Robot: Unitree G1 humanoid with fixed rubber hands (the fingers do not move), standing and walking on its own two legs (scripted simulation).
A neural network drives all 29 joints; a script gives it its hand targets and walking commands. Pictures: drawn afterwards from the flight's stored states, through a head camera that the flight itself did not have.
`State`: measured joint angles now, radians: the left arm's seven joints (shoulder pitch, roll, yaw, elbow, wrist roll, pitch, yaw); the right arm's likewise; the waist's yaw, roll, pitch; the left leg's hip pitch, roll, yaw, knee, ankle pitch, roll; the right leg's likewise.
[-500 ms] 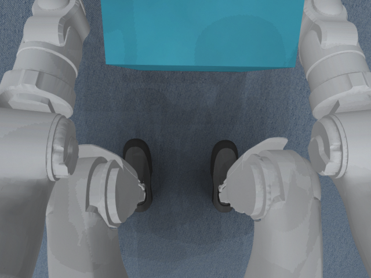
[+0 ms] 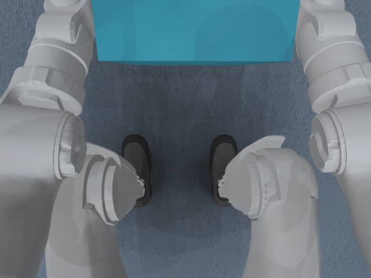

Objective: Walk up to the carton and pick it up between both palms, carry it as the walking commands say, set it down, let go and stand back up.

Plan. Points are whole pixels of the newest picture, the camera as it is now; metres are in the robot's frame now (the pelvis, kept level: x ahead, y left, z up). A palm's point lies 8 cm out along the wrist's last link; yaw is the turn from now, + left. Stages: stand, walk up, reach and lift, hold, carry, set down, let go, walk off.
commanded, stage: reach and lift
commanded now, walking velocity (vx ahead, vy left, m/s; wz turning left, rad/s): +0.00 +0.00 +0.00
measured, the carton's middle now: out of the picture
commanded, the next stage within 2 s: none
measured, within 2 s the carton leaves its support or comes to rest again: leaves its support in 0.54 s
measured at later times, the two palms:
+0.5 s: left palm out of the picture +0.56 +0.15 -0.18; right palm out of the picture +0.55 -0.18 -0.18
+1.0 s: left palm out of the picture +0.56 +0.15 -0.10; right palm out of the picture +0.55 -0.18 -0.10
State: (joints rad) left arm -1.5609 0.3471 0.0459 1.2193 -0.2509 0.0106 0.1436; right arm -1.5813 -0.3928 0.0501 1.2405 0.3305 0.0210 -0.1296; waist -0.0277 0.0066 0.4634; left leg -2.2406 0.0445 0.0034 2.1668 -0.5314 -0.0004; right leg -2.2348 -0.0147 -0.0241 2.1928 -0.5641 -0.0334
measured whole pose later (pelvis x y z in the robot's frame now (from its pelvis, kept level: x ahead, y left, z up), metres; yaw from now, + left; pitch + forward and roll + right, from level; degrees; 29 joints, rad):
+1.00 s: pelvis +0.01 +0.01 +0.02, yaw +0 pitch +42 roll +1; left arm -1.34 0.22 0.30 0.88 -0.02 0.27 0.11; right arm -1.35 -0.27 -0.30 0.89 0.00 0.28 -0.05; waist -0.02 0.01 0.16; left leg -2.28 0.00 0.00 2.09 -0.54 0.00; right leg -2.28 0.00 0.01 2.11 -0.56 0.00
